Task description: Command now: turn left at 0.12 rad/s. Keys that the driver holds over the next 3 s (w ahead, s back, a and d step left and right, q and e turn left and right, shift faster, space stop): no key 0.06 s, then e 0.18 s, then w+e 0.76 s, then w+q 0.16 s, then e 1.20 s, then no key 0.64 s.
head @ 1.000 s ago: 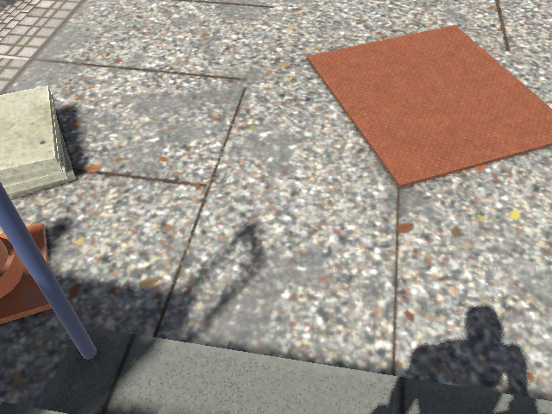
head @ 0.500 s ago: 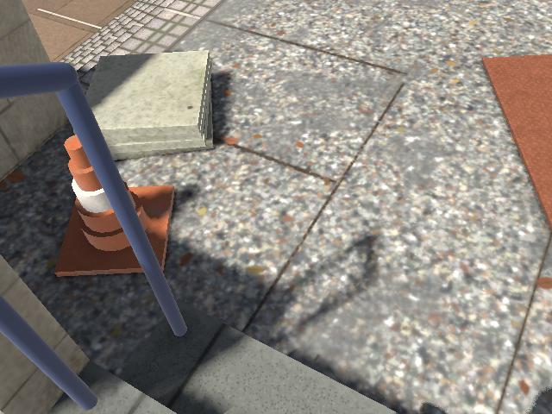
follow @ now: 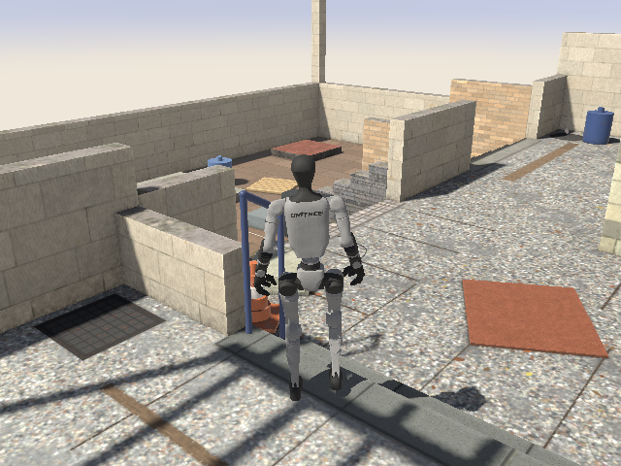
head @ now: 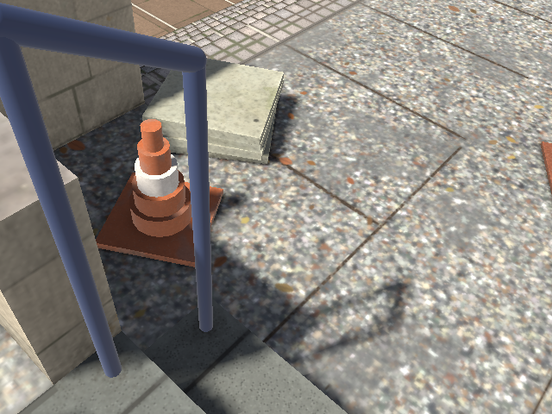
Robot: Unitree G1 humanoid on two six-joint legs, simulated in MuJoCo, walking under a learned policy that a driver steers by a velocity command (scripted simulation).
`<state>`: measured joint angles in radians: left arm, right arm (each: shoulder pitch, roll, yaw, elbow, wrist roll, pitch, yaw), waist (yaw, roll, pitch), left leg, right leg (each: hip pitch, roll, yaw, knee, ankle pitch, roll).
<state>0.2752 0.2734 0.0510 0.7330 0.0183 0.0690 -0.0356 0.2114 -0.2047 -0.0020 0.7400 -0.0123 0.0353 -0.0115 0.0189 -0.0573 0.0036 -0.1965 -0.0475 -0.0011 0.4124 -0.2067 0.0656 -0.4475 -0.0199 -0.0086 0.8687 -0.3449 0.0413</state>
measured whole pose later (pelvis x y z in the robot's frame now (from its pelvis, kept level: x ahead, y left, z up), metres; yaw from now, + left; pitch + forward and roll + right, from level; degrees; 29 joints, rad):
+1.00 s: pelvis +0.13 -0.11 -0.02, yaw -27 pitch +2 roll +0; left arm 0.36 0.23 0.04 0.73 0.03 -0.09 -0.06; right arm 0.27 -0.27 -0.02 0.70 -0.08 -0.07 0.00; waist -0.01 0.03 -0.02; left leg -0.68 0.06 -0.08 1.32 -0.25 0.02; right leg -0.30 0.11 0.02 0.64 -0.37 -0.11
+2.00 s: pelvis +0.40 -0.28 -0.21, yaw -52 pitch +4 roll +1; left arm 0.30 0.28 0.03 0.77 0.06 -0.07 -0.04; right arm 0.10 -0.29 -0.03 0.60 -0.07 -0.05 0.01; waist 0.03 0.00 -0.05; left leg -0.79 0.00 -0.05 1.51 -0.35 -0.10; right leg -0.44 0.08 0.05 0.73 -0.36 -0.09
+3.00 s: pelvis +0.42 -0.21 -0.19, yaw -71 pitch +0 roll +1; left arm 0.21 0.20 0.02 0.84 0.00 -0.01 -0.04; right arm 0.19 -0.24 -0.05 0.81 -0.02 -0.05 0.05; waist -0.01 -0.02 0.03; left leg -0.20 0.00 0.12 0.50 -0.31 0.03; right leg -0.31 -0.05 0.01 0.53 -0.23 0.03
